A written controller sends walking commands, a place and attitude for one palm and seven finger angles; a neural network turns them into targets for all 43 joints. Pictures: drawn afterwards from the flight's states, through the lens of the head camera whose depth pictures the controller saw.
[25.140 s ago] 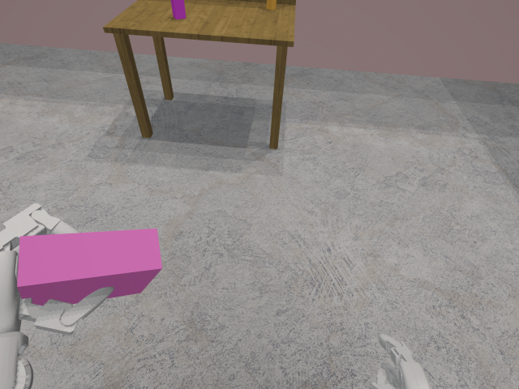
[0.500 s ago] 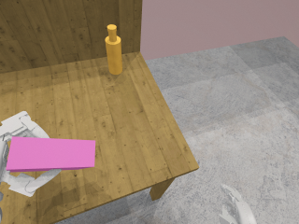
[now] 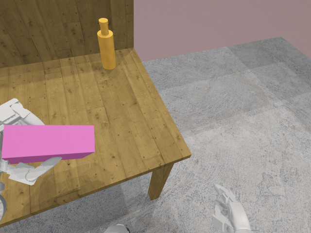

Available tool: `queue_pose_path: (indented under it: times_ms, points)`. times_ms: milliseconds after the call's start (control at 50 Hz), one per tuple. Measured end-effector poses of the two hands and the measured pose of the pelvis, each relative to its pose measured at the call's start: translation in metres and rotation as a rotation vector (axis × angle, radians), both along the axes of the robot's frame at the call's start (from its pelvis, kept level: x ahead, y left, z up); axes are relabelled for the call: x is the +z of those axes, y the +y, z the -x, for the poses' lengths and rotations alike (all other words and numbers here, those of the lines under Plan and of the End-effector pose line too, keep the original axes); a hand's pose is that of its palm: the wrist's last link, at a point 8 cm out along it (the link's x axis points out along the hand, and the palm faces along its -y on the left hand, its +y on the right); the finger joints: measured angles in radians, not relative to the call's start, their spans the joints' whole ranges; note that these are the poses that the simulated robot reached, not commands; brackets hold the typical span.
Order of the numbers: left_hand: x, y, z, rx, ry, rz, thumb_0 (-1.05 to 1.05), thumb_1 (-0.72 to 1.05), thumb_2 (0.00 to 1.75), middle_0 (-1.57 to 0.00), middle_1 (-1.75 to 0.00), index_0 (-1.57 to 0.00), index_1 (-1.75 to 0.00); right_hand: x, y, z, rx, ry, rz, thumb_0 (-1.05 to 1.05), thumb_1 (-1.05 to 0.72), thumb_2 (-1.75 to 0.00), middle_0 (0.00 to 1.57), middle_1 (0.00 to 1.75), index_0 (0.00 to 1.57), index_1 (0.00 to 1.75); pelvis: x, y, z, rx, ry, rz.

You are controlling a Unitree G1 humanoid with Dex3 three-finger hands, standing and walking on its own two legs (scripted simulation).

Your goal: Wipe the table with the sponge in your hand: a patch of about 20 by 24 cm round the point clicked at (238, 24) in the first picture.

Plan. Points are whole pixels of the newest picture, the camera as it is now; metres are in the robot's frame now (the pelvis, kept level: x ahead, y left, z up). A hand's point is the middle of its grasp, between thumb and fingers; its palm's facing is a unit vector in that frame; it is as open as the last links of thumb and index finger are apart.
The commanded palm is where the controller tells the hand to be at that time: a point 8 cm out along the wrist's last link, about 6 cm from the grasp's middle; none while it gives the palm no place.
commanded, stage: shuffle to correct the standing spot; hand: left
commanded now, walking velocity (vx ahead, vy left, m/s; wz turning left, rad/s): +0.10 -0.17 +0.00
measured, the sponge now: (64, 144) +0.25 +0.21 +0.13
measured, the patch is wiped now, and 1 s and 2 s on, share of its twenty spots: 0.00 0.00 0.00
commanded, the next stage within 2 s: none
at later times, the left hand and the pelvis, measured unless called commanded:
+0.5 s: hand (53, 135) +0.25 +0.22 +0.16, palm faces +0.31 -0.89 -0.33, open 9.1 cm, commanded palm +0.19 +0.26 +0.18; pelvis +0.03 -0.02 +0.00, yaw +0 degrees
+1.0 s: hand (52, 127) +0.27 +0.22 +0.17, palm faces +0.27 -0.88 -0.40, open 9.1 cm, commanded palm +0.21 +0.26 +0.18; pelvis +0.05 -0.02 +0.00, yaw +0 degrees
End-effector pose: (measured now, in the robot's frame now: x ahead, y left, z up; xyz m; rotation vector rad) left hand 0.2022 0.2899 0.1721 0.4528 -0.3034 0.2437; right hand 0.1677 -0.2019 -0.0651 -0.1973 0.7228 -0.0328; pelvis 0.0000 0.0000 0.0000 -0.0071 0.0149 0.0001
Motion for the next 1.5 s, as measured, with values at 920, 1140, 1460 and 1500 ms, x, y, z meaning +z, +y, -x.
queue_pose_path:
  times_ms: [920, 1140, 1460, 1500]
  points:
    - [0.003, -0.028, -0.036, -0.002, 0.085, 0.043, 0.00, -0.42, 1.06, -0.83, -1.41, -0.82, -1.41, 0.010, -0.044, -0.051, -0.091, -0.018, 0.056, 0.01, -0.90, -0.90, 0.20, 0.30, 0.20, 0.30, 0.002, -0.019, -0.053, 0.001, -0.008, 0.023]
    - [0.008, -0.019, -0.023, 0.029, 0.084, 0.017, 0.00, -0.42, 1.06, -0.83, -1.41, -0.82, -1.41, 0.001, -0.045, -0.024, -0.121, 0.022, 0.052, 0.01, -0.90, -0.90, 0.20, 0.30, 0.20, 0.30, 0.004, -0.016, -0.043, -0.001, -0.006, 0.025]
    - [0.010, -0.021, -0.024, 0.017, 0.068, 0.030, 0.00, -0.42, 1.06, -0.83, -1.41, -0.82, -1.41, 0.003, -0.038, -0.020, -0.122, 0.015, 0.044, 0.01, -0.90, -0.90, 0.20, 0.30, 0.20, 0.30, 0.005, -0.012, -0.042, -0.002, -0.004, 0.024]
    - [0.011, -0.020, -0.025, 0.021, 0.071, 0.024, 0.00, -0.42, 1.06, -0.83, -1.41, -0.82, -1.41, 0.003, -0.037, -0.023, -0.121, 0.010, 0.038, 0.01, -0.90, -0.90, 0.20, 0.30, 0.20, 0.30, 0.005, -0.012, -0.043, -0.003, -0.004, 0.022]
